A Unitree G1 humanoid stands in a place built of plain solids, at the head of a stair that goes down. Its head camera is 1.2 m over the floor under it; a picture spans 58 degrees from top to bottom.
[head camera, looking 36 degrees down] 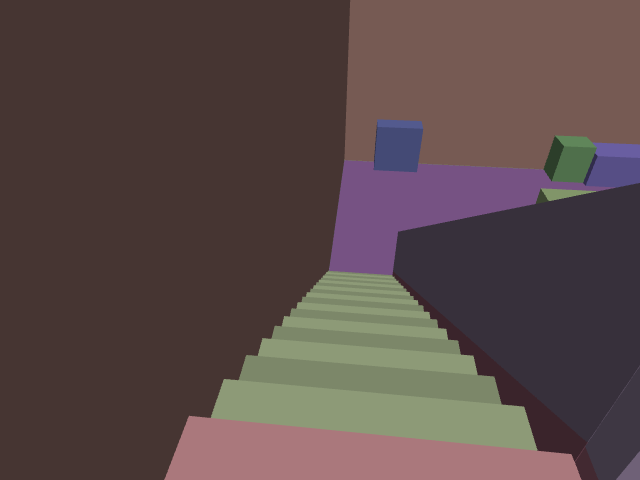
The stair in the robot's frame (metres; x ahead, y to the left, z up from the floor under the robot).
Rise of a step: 0.20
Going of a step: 0.28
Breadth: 1.11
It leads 6 degrees to the right of straight ahead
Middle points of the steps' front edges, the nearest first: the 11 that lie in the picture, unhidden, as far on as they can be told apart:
0.69 -0.15 0.00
0.97 -0.18 -0.20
1.24 -0.21 -0.40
1.52 -0.24 -0.60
1.80 -0.27 -0.80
2.07 -0.30 -1.00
2.35 -0.33 -1.20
2.63 -0.36 -1.40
2.91 -0.39 -1.61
3.18 -0.42 -1.81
3.46 -0.45 -2.01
